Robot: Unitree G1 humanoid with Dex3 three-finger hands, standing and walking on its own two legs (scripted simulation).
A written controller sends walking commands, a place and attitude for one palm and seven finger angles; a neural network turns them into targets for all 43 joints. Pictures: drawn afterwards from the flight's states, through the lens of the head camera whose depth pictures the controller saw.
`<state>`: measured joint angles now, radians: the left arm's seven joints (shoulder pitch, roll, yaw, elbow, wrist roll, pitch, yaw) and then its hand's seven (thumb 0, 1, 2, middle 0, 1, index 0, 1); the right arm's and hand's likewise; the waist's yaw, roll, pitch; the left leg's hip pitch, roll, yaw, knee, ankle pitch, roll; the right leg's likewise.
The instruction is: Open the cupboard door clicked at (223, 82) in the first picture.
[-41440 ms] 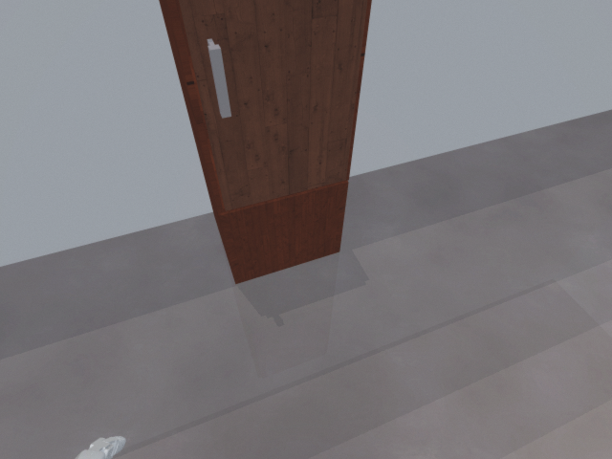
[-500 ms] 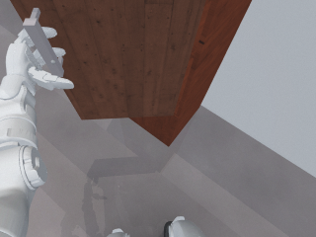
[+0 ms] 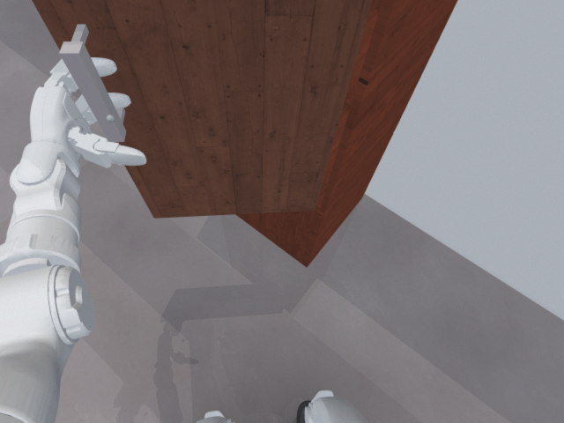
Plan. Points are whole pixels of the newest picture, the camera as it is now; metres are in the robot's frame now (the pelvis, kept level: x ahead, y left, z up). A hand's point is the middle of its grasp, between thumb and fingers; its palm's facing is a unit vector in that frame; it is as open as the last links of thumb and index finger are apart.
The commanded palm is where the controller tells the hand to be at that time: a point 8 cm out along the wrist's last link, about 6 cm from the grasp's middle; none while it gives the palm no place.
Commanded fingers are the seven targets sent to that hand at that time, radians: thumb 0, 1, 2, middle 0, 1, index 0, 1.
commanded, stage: slide the fingers in behind the handle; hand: left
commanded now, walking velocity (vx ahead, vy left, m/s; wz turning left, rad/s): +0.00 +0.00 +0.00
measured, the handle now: (100, 88) +0.56 +0.22 +0.12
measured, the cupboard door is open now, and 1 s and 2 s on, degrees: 43 43 79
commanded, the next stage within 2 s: close the thumb around the handle in 0.06 s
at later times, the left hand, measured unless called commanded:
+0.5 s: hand (109, 119) +0.50 +0.19 +0.12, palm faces -0.01 -1.00 -0.01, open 10.7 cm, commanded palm +0.48 +0.24 +0.11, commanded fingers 0.00 0.51 0.73 -0.37 -1.31 -0.37 -1.31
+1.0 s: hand (109, 116) +0.51 +0.19 +0.12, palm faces -0.01 -1.00 +0.00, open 5.8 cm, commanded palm +0.48 +0.25 +0.11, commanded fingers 0.00 0.90 0.90 -0.40 -1.35 -0.40 -1.35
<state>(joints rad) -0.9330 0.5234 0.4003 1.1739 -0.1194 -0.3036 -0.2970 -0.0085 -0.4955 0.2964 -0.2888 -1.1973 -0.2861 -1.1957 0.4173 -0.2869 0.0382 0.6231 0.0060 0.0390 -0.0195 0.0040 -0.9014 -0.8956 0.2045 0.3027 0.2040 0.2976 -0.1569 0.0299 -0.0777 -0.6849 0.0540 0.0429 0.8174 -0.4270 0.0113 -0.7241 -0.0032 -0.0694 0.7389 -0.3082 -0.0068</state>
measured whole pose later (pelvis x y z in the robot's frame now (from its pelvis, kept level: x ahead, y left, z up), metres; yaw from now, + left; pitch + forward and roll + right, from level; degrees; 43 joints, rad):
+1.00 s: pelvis +0.00 +0.00 +0.00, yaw +0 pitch +17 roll -2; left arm -0.96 0.54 0.40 1.19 -0.11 -0.30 -0.30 0.01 0.72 0.80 -0.36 -1.35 -0.36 -1.34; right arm 0.42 -0.29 0.04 0.63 0.00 0.02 -0.03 0.00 -0.90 -0.90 0.20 0.30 0.20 0.30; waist -0.16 0.03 -0.08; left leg -0.70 0.05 0.04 0.82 -0.42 0.01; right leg -0.73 0.00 -0.07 0.74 -0.31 -0.01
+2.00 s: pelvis +0.00 -0.02 +0.02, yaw +2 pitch +2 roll +0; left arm 0.01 -0.09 -0.10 0.05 0.01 -0.02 0.46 0.01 0.70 0.77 -0.31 -1.31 -0.33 -1.32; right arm 0.20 -0.20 0.02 0.59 -0.04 0.05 -0.02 0.01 -0.90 -0.90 0.20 0.30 0.20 0.30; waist 0.01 0.06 -0.06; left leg -0.29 0.04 0.02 0.60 -0.35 -0.02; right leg -0.35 -0.01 -0.09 0.61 -0.29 -0.03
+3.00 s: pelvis -0.02 -0.01 +0.02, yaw +3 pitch +0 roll +0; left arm 0.03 -0.10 -0.25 -0.01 0.05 0.03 0.53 -0.01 -0.49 0.30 -0.23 -0.67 -0.24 -0.68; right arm 0.15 -0.17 0.04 0.60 -0.05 0.07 -0.02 0.01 -0.90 -0.90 0.20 0.30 0.20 0.30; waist 0.02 0.04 -0.02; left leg -0.30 0.02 0.02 0.66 -0.36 0.00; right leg -0.34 -0.03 -0.09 0.63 -0.29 -0.01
